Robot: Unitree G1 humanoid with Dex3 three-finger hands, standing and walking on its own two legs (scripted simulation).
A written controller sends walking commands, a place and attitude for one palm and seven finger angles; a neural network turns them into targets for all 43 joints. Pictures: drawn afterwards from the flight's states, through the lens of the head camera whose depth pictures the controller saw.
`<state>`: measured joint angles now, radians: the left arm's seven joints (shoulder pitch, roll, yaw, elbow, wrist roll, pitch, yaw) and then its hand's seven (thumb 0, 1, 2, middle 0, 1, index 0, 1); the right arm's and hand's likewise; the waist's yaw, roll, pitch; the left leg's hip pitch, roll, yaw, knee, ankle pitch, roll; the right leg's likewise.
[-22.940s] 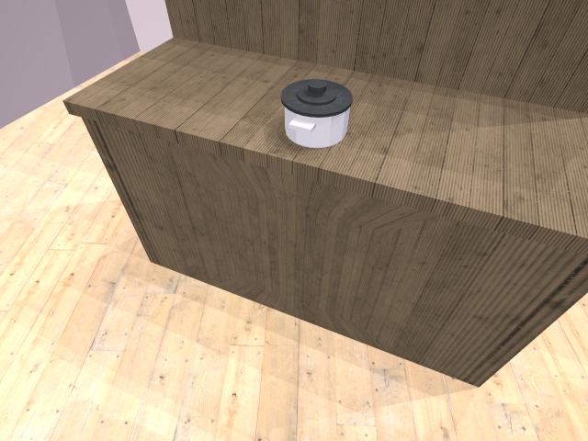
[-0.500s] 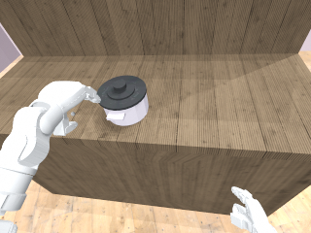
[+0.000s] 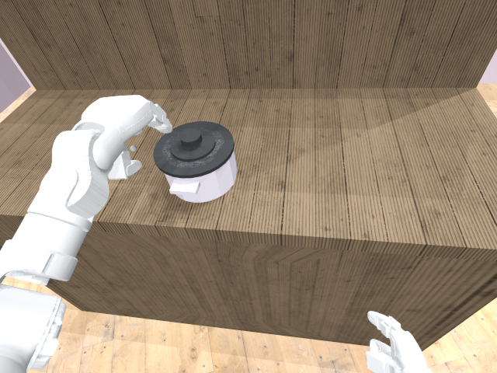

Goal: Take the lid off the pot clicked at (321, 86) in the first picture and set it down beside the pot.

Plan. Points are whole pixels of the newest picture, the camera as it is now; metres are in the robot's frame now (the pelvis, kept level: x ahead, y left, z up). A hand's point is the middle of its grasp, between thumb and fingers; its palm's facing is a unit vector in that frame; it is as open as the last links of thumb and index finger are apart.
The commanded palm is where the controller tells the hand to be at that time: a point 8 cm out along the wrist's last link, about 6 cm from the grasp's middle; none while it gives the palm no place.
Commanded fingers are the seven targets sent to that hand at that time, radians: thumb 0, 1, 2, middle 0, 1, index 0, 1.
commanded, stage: move the open hand above the knob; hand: left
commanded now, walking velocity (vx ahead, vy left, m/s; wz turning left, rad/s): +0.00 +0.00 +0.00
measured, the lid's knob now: (191, 137) +0.51 +0.15 +0.11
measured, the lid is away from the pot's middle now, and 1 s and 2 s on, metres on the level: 0.00 0.00 0.00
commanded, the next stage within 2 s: lower the open fingers around the knob in 1.68 s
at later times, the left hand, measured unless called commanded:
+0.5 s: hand (175, 116) +0.47 +0.15 +0.19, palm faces -0.20 +0.00 -0.98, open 10.2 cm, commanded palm +0.46 +0.16 +0.24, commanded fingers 0.00 -0.37 1.58 -0.84 -0.08 -0.84 -0.08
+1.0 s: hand (176, 122) +0.47 +0.15 +0.18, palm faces -0.25 +0.00 -0.97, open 10.2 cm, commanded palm +0.46 +0.16 +0.24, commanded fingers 0.00 -0.37 1.58 -0.84 -0.08 -0.84 -0.08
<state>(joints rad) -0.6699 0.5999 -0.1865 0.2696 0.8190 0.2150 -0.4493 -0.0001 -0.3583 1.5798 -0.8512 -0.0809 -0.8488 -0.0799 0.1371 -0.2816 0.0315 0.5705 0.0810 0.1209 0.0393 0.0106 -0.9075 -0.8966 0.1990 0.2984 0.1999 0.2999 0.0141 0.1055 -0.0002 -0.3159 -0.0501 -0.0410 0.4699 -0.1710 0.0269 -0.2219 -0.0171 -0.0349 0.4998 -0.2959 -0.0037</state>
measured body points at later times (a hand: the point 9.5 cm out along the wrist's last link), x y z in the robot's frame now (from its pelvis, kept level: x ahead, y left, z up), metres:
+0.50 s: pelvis +0.02 +0.00 +0.00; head +0.04 -0.03 +0.45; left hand +0.47 +0.15 +0.24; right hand +0.14 -0.25 -0.12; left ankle +0.05 +0.10 -0.74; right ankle -0.02 -0.12 -0.74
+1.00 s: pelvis +0.02 +0.00 +0.00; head +0.05 -0.03 +0.45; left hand +0.48 +0.15 +0.23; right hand +0.15 -0.25 -0.12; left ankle +0.05 +0.10 -0.74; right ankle -0.02 -0.12 -0.74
